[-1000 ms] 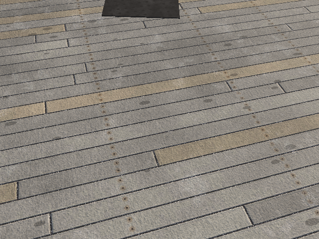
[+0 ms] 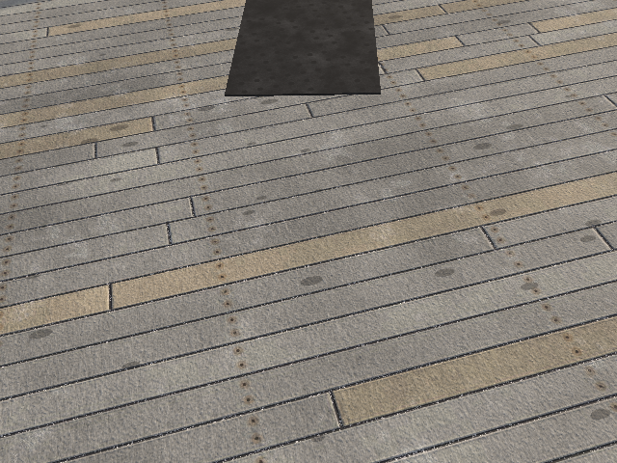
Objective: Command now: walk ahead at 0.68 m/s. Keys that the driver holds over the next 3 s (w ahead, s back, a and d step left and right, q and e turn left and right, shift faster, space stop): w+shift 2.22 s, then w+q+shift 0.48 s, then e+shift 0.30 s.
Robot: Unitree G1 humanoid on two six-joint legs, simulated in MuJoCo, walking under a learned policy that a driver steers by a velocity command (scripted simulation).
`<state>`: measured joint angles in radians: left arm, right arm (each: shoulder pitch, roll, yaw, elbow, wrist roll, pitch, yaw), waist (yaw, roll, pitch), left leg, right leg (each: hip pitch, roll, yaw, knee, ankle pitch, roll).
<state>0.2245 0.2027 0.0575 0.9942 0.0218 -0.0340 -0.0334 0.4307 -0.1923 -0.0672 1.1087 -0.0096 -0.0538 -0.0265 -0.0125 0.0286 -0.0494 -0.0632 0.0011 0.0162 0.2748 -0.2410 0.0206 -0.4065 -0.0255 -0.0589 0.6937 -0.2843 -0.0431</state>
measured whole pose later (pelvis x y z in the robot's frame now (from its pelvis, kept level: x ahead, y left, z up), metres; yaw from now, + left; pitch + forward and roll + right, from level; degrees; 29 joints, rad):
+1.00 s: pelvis +0.79 -0.03 -0.04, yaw +0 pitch +2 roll +0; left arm -0.06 0.21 0.00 0.76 0.03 -0.08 -0.04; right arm 0.51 -0.21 -0.04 1.05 -0.03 -0.10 -0.01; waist -0.06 0.00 0.05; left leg 0.28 -0.04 0.06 0.27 -0.45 0.06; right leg -0.57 0.01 -0.12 0.51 -0.01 -0.15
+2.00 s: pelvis +1.80 -0.05 -0.03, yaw -1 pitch +1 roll -1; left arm 0.12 0.27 0.03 0.82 0.04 -0.08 -0.02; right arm 0.40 -0.25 -0.03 0.97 0.00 -0.10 0.00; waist -0.03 0.01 0.04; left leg -0.14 -0.02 -0.03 1.23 -0.35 0.10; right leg -0.46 0.05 -0.12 0.60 -0.17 -0.11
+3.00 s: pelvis +2.73 +0.03 -0.01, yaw +16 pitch +1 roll -1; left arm 0.32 0.28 0.04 0.85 0.01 -0.07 0.00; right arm 0.11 -0.30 -0.04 0.76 -0.04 -0.05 0.00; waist 0.05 0.01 0.11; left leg -0.53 -0.04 -0.05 1.17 -0.42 -0.01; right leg -0.32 0.07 0.04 0.41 -0.10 -0.05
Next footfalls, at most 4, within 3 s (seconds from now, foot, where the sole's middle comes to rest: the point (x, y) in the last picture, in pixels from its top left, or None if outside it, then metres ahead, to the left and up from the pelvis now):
0.08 right None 0.08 -0.12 -0.78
0.52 left None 0.54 0.06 -0.78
1.00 right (370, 294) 1.01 -0.12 -0.78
1.46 left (305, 182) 1.47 0.06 -0.78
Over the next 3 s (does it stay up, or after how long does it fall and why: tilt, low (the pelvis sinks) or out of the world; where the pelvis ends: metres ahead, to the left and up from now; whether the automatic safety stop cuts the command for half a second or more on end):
stays up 2.73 0.03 -0.01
